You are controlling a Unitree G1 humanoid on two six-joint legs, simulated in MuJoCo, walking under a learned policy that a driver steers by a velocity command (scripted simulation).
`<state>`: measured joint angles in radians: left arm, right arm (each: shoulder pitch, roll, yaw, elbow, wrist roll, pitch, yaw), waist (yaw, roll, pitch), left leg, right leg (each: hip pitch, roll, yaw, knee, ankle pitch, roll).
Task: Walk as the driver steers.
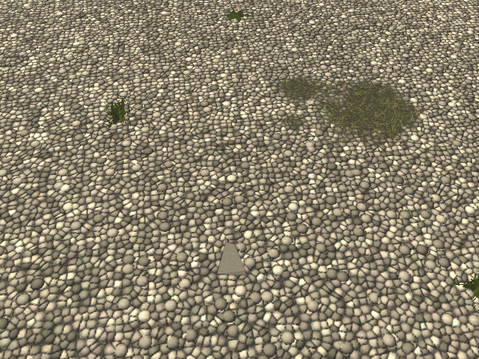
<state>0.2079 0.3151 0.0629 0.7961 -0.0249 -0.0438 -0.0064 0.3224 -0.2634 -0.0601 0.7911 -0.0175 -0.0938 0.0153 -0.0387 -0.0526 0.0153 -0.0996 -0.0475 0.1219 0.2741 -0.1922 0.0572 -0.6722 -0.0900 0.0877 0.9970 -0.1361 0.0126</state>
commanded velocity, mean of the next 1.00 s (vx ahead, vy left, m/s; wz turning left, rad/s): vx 0.27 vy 0.00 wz -0.27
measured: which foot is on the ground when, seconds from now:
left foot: down 0.00-0.26, up 0.28-0.68, down 0.70-1.00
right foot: up 0.00-0.26, down 0.28-0.74, up 0.76-0.90, down 0.92-1.00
